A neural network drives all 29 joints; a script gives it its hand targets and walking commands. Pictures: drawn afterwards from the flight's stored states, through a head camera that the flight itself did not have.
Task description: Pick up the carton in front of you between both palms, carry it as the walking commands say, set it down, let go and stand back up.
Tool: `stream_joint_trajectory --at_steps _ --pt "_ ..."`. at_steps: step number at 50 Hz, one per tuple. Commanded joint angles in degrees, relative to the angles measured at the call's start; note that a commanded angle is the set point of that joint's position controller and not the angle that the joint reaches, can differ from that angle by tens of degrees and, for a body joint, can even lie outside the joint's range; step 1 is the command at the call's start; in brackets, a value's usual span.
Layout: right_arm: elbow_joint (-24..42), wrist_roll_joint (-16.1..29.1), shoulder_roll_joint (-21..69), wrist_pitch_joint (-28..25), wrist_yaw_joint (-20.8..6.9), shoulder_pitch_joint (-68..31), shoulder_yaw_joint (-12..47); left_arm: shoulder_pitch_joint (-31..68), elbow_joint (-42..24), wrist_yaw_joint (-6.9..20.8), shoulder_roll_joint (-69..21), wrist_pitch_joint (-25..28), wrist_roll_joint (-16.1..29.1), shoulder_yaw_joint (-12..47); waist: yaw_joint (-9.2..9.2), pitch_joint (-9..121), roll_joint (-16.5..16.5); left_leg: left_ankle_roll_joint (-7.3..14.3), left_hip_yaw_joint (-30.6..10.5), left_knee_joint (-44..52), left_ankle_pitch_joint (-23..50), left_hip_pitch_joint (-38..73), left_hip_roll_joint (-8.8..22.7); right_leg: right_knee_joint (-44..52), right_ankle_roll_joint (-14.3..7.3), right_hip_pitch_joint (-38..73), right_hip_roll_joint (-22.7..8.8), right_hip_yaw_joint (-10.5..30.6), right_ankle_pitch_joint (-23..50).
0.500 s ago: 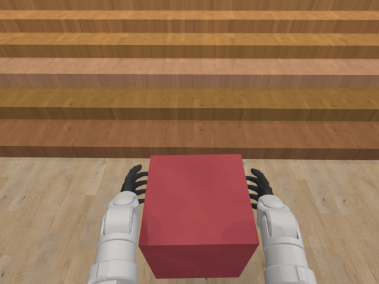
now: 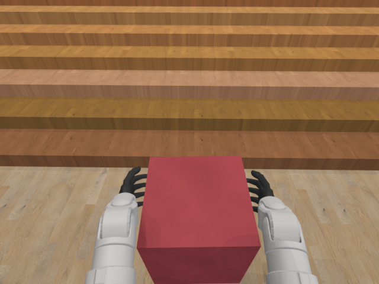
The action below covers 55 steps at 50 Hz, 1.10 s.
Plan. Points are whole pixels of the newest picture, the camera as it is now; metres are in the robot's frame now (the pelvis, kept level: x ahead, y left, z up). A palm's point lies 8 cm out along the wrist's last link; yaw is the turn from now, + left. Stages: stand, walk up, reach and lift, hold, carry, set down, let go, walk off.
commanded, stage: hold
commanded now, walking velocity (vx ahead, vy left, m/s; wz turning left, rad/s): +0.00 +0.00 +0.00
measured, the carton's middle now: (196, 222) +0.28 +0.00 -0.03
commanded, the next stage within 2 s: carry in 1.10 s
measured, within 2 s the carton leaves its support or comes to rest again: neither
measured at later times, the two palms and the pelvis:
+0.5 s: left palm (128, 200) +0.28 +0.15 +0.05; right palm (266, 203) +0.28 -0.15 +0.05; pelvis -0.01 +0.00 +0.00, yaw +0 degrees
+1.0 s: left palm (128, 200) +0.28 +0.15 +0.05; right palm (265, 204) +0.28 -0.15 +0.05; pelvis +0.00 +0.00 +0.00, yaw +0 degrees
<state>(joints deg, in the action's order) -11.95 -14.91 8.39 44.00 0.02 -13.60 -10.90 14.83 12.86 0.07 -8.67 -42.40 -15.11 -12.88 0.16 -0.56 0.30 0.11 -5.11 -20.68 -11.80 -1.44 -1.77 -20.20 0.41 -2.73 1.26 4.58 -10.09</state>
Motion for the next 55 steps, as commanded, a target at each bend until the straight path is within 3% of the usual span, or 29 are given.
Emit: stream_joint_trajectory --at_steps 1,14,36,54,55 --pt "2.67 13.4 50.13 -1.9 -12.84 -28.77 28.44 24.8 0.63 13.12 -51.59 -0.08 12.89 28.85 -0.35 7.82 0.36 -0.46 0.38 3.83 5.48 -3.01 -2.74 2.17 -0.49 3.32 3.7 -0.76 4.46" --pt "0.39 13.28 52.76 -2.58 -13.15 -34.99 28.5 31.07 3.2 14.03 -52.54 0.99 12.38 28.11 0.22 10.49 -0.19 0.15 0.77 2.86 0.98 -4.47 -2.76 1.13 -0.17 3.71 3.18 -0.8 1.33" --pt "3.64 14.21 52.3 -2.09 -12.46 -29.29 29.46 25.87 -0.42 13.79 -51.71 0.55 13.12 29.38 -0.04 11.98 -0.08 -0.21 0.43 2.92 9.91 -1.68 -3.2 1.62 0.07 6.11 3.49 -0.34 10.09" --pt "4.23 14.07 51.16 -2.14 -12.76 -29.6 29.63 25.63 -0.73 13.33 -52.38 0.31 13.46 29.8 -0.09 11.26 0.36 -0.49 0.12 2.97 8.68 -1.9 -2.96 1.33 -0.3 4.65 3.83 -0.58 7.44" --pt "3.33 14.3 51.68 -1.94 -12.89 -31.44 30.43 27.76 -0.87 13.43 -52.41 0.08 14.19 30.9 0.11 11.19 -1.41 0.7 -0.58 -0.42 -1.17 -9.3 6.91 -1.76 -0.78 -2.5 -6.68 -1.0 -2.72"
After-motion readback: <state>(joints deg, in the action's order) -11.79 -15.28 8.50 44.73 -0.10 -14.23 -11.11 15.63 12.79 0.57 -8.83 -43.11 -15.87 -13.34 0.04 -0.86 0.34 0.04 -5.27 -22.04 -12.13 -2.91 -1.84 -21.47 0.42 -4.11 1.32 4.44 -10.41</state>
